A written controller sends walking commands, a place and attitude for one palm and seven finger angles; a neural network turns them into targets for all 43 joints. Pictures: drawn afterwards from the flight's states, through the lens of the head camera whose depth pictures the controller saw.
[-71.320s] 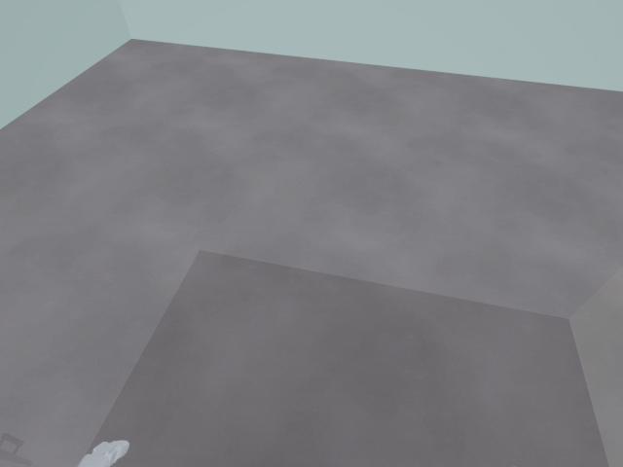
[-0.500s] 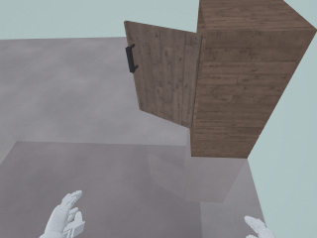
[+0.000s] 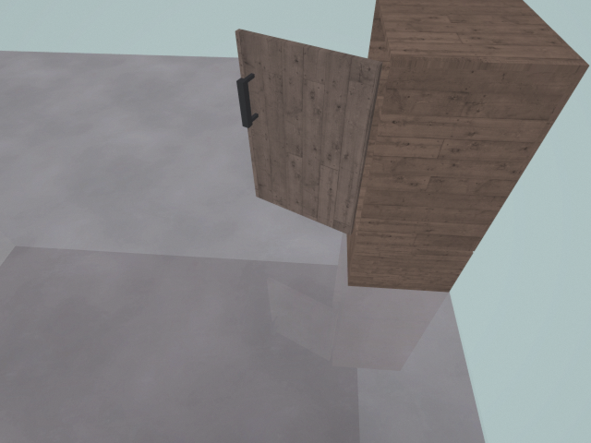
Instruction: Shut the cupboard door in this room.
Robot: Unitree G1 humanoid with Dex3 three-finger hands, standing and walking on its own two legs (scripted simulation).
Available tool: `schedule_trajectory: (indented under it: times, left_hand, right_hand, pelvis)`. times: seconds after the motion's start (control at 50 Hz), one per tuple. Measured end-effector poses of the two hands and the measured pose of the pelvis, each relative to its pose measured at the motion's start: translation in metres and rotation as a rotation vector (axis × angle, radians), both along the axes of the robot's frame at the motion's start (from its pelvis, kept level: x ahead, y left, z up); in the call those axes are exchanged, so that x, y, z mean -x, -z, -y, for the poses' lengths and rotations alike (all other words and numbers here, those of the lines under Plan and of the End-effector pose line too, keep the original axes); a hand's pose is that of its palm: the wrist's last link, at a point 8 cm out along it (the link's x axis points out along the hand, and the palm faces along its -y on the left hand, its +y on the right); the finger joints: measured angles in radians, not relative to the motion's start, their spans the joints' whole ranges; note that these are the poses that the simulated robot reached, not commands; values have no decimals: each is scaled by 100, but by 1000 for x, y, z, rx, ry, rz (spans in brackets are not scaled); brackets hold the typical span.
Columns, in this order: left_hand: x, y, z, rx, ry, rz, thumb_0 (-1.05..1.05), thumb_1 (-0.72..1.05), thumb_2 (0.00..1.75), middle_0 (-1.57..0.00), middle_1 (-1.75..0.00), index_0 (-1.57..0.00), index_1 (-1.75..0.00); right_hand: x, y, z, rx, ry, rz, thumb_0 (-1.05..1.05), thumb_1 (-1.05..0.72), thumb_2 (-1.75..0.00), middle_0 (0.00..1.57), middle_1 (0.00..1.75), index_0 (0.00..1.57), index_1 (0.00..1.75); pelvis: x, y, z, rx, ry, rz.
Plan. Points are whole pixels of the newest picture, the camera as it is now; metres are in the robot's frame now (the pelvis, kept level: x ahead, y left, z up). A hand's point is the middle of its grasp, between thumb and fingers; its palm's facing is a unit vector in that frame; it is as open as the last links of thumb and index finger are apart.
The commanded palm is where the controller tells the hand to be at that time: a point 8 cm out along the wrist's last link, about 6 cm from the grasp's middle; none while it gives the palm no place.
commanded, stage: let the arm hang, fingers relaxed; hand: left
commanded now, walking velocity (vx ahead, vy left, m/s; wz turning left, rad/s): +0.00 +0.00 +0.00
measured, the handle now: (249, 100) +0.97 +0.19 -0.05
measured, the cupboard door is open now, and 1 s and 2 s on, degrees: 65 65 65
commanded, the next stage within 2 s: look to check the result in 0.42 s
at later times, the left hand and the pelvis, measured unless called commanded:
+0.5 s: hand out of the picture +0.00 +0.15 -0.18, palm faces +0.03 -0.99 -0.16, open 7.4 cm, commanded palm none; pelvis +0.02 +0.00 +0.00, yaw -1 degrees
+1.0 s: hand out of the picture +0.02 +0.15 -0.17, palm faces +0.02 -0.99 -0.16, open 7.4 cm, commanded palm none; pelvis +0.03 -0.01 +0.00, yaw -1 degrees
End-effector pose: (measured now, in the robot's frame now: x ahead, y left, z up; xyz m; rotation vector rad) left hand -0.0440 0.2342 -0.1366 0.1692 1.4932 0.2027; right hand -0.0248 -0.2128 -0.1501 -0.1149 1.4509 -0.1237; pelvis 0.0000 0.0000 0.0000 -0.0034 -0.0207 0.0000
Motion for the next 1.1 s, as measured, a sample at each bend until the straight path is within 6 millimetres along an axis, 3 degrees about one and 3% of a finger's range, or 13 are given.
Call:
schedule_trajectory:
  times: [0.28, 0.6, 1.1]
  left_hand:
    - [-37, 11, 35, 79, 22, 80, 1, 92, 90, -20, -30, -20, -30]
    - [-39, 8, 32, 68, 10, 40, 1, 91, 90, -20, -30, -20, -30]
    - [-62, 8, 38, 74, 15, 61, 1, 91, 90, -20, -30, -20, -29]
  right_hand:
    - [-13, -2, -8, -6, 26, 35, 1, -91, -90, 20, 30, 20, 30]
    - [-16, -3, -4, 3, 33, -4, 1, -91, -90, 20, 30, 20, 30]
    - [-40, -5, 2, 9, 23, 14, 1, -91, -90, 20, 30, 20, 30]
  pelvis:
    - [-9, -1, 2, -6, 10, 3]
    - [-21, -3, 5, -6, 11, -3]
    - [-37, -4, 9, -6, 11, -1]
